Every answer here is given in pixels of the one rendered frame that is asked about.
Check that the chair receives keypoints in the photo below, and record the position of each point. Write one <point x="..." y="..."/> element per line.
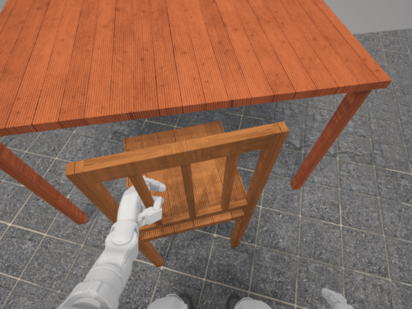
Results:
<point x="198" y="166"/>

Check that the right robot foot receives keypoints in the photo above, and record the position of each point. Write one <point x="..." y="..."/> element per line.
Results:
<point x="232" y="301"/>

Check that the left robot shin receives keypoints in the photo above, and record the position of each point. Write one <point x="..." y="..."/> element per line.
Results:
<point x="173" y="295"/>

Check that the left robot forearm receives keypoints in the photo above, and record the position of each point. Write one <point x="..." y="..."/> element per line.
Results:
<point x="107" y="278"/>

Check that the right robot hand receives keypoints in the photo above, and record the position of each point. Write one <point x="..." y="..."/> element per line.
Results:
<point x="336" y="300"/>

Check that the table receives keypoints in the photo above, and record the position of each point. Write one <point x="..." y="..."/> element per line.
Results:
<point x="72" y="63"/>

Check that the left robot hand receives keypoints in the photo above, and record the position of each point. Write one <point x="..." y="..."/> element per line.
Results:
<point x="131" y="205"/>

